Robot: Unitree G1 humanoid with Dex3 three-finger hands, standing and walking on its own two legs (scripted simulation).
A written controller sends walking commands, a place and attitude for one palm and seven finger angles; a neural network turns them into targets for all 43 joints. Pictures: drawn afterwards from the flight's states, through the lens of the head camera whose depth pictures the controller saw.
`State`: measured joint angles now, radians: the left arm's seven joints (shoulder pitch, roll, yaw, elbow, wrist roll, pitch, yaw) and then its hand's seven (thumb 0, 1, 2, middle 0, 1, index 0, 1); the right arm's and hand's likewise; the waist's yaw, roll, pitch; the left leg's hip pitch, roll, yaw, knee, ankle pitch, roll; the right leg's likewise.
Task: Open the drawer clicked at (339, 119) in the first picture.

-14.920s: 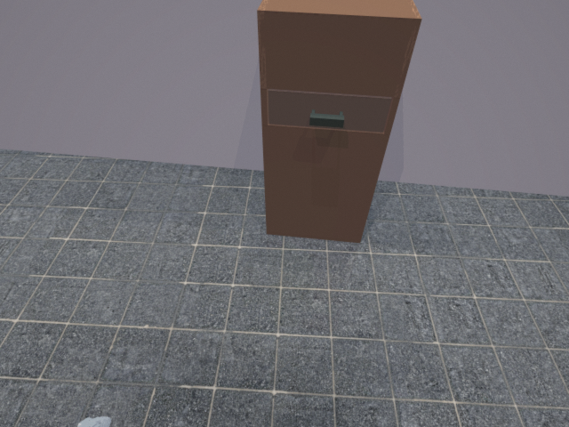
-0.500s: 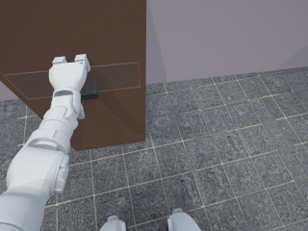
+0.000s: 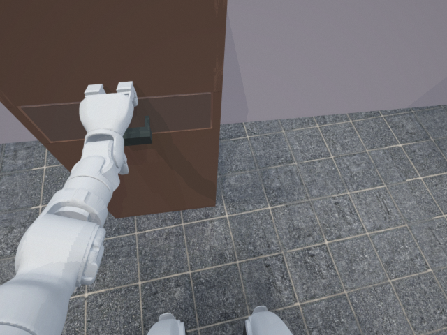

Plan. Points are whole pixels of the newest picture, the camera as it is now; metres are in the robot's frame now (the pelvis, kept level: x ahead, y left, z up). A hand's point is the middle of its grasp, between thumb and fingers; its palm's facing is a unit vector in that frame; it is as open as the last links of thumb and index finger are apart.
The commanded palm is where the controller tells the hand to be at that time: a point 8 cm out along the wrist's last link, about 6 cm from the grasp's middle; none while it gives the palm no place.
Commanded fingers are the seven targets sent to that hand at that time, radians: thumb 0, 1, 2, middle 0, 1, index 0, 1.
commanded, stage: move the hooked fingers above the handle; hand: left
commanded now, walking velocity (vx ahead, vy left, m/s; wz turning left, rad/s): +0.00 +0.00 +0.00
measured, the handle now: (126, 129) +0.56 +0.16 -0.06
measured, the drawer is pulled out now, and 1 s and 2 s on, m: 0.00 0.00 0.00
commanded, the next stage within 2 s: lower the fingers behind the handle in 0.12 s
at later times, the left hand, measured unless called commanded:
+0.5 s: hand (122, 137) +0.50 +0.16 -0.01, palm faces -0.06 -0.03 -1.00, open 13.9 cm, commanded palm +0.49 +0.16 +0.04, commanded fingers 0.00 -0.50 0.30 -0.30 -1.20 -0.30 -1.20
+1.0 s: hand (123, 145) +0.51 +0.16 -0.04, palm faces -0.04 -0.03 -1.00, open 13.9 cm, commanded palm +0.49 +0.16 +0.00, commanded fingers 0.00 -0.50 0.30 -0.30 -1.20 -0.30 -1.20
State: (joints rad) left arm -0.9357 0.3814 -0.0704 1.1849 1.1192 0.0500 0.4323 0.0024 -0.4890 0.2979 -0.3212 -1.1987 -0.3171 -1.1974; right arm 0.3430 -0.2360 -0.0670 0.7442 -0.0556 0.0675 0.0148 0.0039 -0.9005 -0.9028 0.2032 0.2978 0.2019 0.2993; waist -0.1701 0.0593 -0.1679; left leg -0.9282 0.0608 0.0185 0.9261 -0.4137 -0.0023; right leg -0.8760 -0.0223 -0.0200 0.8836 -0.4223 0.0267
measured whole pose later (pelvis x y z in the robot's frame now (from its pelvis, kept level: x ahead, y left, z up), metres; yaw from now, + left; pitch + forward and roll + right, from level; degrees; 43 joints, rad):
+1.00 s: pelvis -0.01 +0.00 -0.03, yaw -1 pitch +28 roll -2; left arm -0.93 0.41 -0.03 1.20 1.14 0.03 0.47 0.00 -0.49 0.30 -0.32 -1.20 -0.32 -1.20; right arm 0.34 -0.23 -0.06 0.76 -0.07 0.05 0.01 0.00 -0.90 -0.90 0.20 0.30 0.20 0.30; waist -0.19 0.07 -0.19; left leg -1.11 0.07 0.01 1.08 -0.46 -0.01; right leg -1.06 -0.01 -0.02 1.04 -0.47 0.02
